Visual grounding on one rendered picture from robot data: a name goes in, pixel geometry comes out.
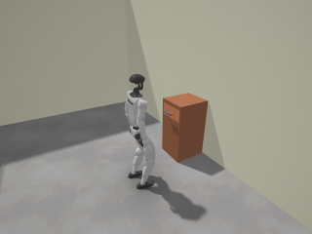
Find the robot left forearm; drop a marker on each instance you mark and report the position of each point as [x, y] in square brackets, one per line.
[128, 116]

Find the left robot upper arm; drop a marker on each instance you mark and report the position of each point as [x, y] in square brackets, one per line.
[126, 104]

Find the right robot upper arm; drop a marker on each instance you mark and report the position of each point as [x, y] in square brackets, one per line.
[141, 105]

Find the right robot hand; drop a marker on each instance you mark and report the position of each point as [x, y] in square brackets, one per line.
[148, 150]

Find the drawer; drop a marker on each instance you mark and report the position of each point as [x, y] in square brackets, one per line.
[173, 111]

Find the cabinet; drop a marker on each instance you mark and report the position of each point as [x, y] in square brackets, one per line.
[184, 139]

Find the handle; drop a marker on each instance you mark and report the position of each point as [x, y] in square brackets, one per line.
[166, 111]

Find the robot torso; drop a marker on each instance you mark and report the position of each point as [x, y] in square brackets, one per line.
[133, 110]

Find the robot right foot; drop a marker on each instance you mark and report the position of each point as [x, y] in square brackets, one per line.
[147, 184]

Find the robot right forearm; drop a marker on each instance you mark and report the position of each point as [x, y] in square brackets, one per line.
[142, 132]

